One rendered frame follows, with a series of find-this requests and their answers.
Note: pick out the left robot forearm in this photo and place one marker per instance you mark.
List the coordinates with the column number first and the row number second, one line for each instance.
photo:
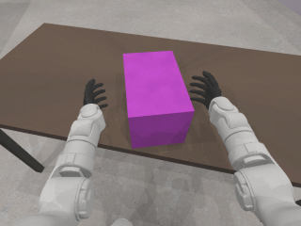
column 77, row 159

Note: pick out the right robot hand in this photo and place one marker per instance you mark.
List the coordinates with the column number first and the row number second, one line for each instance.
column 211, row 88

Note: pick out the robot left upper arm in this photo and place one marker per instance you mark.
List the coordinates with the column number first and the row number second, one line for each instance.
column 65, row 201

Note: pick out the carton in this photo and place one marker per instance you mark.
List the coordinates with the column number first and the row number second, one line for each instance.
column 158, row 105

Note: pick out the right robot forearm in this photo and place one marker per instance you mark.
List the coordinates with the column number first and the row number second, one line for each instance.
column 245, row 151

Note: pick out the robot right upper arm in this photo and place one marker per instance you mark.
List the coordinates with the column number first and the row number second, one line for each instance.
column 265, row 191

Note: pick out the left robot hand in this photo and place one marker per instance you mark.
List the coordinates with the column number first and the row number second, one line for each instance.
column 89, row 97

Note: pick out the table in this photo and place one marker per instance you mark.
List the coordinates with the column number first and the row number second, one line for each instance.
column 43, row 81

